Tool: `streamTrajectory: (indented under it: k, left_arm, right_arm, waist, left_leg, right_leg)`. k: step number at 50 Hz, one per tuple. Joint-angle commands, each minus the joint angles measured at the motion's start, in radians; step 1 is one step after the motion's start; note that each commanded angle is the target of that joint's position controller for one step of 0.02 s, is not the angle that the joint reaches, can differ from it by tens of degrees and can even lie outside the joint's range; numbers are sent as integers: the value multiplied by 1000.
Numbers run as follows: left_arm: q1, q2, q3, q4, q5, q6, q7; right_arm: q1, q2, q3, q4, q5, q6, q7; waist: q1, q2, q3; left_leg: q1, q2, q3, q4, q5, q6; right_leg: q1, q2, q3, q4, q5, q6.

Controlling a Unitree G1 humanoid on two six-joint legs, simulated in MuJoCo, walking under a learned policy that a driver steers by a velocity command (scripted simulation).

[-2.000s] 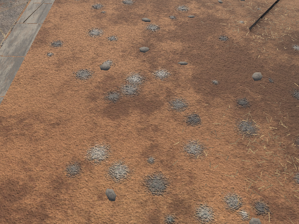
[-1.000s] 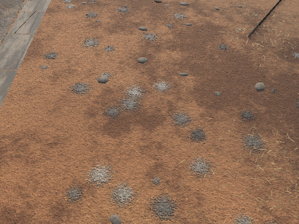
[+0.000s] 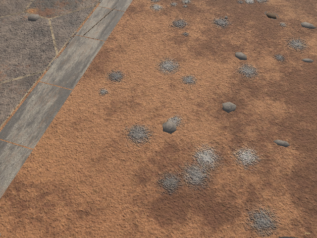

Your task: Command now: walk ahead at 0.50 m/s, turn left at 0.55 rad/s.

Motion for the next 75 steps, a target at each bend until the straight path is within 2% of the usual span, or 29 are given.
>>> streamTrajectory:
  k: [1,2,4,8,13,18,21,23,24,25,26,27,29,31,34,42,45,46,47,48,49,50,54,65,66,67,68,70,75]
  left_arm:
    - [-120,128,11,-175,-54,-103,-33]
    - [-132,116,7,-178,-47,-109,-30]
    - [-100,132,25,-153,-10,-83,-17]
    - [-119,85,19,-168,15,-38,-14]
    - [-286,59,3,-207,7,-41,-22]
    - [-393,82,0,-248,-5,-55,-45]
    - [-360,107,7,-251,-5,-68,-59]
    - [-184,152,31,-201,-2,-72,-56]
    - [-11,200,47,-160,7,-70,-52]
    - [123,285,71,-135,18,-62,-50]
    - [146,228,54,-115,-6,-53,-59]
    - [69,172,36,-133,-23,-48,-59]
    - [-79,129,19,-178,2,-36,-56]
    - [-107,111,8,-184,15,-35,-54]
    - [-96,175,29,-180,11,-32,-38]
    - [-33,188,45,-180,-23,39,3]
    - [-86,177,45,-214,-22,55,12]
    - [-92,153,38,-229,-20,56,13]
    - [-77,96,20,-253,-1,52,12]
    - [84,45,8,-251,2,43,8]
    - [111,144,23,-241,-4,45,3]
    - [53,204,45,-238,-15,59,6]
    - [-8,150,45,-266,-16,118,15]
    - [-12,112,24,-306,5,111,-27]
    - [-2,133,29,-305,11,112,-26]
    - [-2,210,41,-321,19,114,-14]
    - [-60,246,40,-345,34,110,-15]
    - [-104,182,23,-339,53,72,-20]
    - [-188,99,-4,-313,22,49,-9]
  right_arm:
    - [349,-204,-56,7,-30,-9,-20]
    - [270,-162,-45,-1,-19,-22,-17]
    - [148,-103,-23,-36,-20,-30,-21]
    - [184,-143,-26,-25,-20,-39,-41]
    - [253,-153,-24,4,-13,-34,-56]
    - [327,-157,-23,49,-11,-30,-54]
    - [331,-173,-28,59,-12,-15,-64]
    - [291,-174,-24,49,-13,-7,-65]
    - [274,-148,-10,32,-23,-7,-65]
    - [392,-75,10,18,-22,-24,-60]
    - [390,-86,16,22,-17,-43,-54]
    - [308,-152,2,2,1,-58,-47]
    - [190,-151,1,-28,-15,-69,-52]
    - [216,-135,-6,-36,-40,-56,-61]
    - [217,-95,3,-52,-37,-30,-80]
    - [16,-103,8,-115,-24,-6,-74]
    - [67,-137,-8,-106,-26,-25,-66]
    - [103,-157,-14,-99,-34,-34,-68]
    - [158,-221,-27,-103,-56,-35,-80]
    - [150,-249,-30,-117,-74,-15,-86]
    - [169,-201,-25,-113,-54,0,-82]
    - [142,-147,-10,-128,-47,5,-82]
    - [34,-149,-4,-131,-54,29,-86]
    - [52,-194,-16,-76,-4,54,-74]
    - [105,-164,-6,-49,-1,53,-70]
    - [142,-87,17,-54,-36,49,-58]
    - [102,-95,13,-89,-50,44,-62]
    - [54,-172,-15,-77,-25,57,-77]
    - [143,-117,-8,-8,-29,70,-86]
  waist:
    - [-149,103,-361]
    - [-94,13,-228]
    - [-14,-15,-150]
    - [6,8,-102]
    - [-65,57,-63]
    - [-106,79,-17]
    - [-72,99,-28]
    - [27,97,-131]
    - [99,58,-266]
    - [77,-173,-417]
    - [83,-289,-445]
    - [85,-204,-290]
    - [35,-45,-100]
    - [-23,-48,-105]
    - [-46,-76,-134]
    - [13,-119,-154]
    - [-32,-136,-147]
    - [-47,-118,-164]
    - [-45,13,-250]
    - [30,255,-321]
    - [12,251,-361]
    - [-8,153,-293]
    - [14,133,-146]
    - [22,149,-184]
    - [21,107,-167]
    - [-23,-131,-184]
    - [-20,-282,-140]
    - [2,-184,-111]
    - [-45,-145,-123]
  left_leg:
    - [915,349,-772,-357,-35,275]
    - [738,300,-614,-356,67,232]
    - [476,236,-447,-385,217,185]
    - [317,201,-325,-449,349,179]
    - [319,138,-222,-459,236,100]
    - [470,216,-285,-411,181,91]
    - [566,260,-311,-344,315,65]
    - [548,202,-259,-158,600,31]
    - [429,150,-204,66,527,-2]
    - [60,3,-126,451,159,-86]
    - [-149,-50,-189,612,-392,-102]
    - [-266,18,-213,689,-356,-90]
    - [-226,87,-162,597,-223,-98]
    - [-88,113,-156,492,-201,-123]
    - [-33,83,-128,323,-151,-164]
    - [70,0,-158,-56,91,-188]
    - [164,0,-171,-219,103,-163]
    - [262,45,-179,-296,219,-135]
    - [453,237,-318,-263,495,-59]
    - [650,464,-560,-221,793,123]
    - [631,516,-661,-253,661,187]
    - [572,440,-548,-258,532,155]
    - [294,282,-264,-351,261,89]
    - [272,294,-147,-266,157,57]
    - [202,256,-113,-213,59,-14]
    - [61,157,-3,9,-187,-124]
    - [-52,66,-12,126,-453,-176]
    - [-10,92,-113,312,-380,-174]
    - [83,97,-118,249,-216,-206]
  right_leg:
    - [-745,65,268,561,-46,-50]
    - [-732,13,261,445,37,-61]
    - [-575,-52,253,292,102,-47]
    - [-520,-63,212,100,220,10]
    - [-489,-12,180,-267,552,11]
    - [-546,14,185,-395,533,-32]
    - [-516,32,177,-433,414,-76]
    - [-258,83,130,-468,411,-123]
    - [5,-5,217,-420,457,-179]
    - [391,-227,625,-449,342,-335]
    - [482,-289,920,-608,179,-388]
    - [389,-258,837,-627,56,-339]
    - [77,-188,603,-646,406,-296]
    - [-63,-141,484,-645,791,-288]
    - [-127,-106,381,-637,1031,-294]
    - [-120,-53,430,-560,712,-210]
    - [-101,-33,523,-470,566,-176]
    - [-131,11,518,-401,494,-140]
    - [-243,80,447,-202,289,-90]
    - [-471,213,324,12,-270,-35]
    - [-536,144,296,189,-278,-1]
    - [-563,110,289,281,-198,22]
    - [-493,67,219,279,4,65]
    - [-119,98,107,-421,234,-40]
    - [-28,80,153,-524,314,-72]
    - [79,-138,433,-588,500,-138]
    - [-39,-314,584,-611,582,-308]
    - [-143,-222,491,-640,434,-295]
    - [-122,-108,329,-586,599,-221]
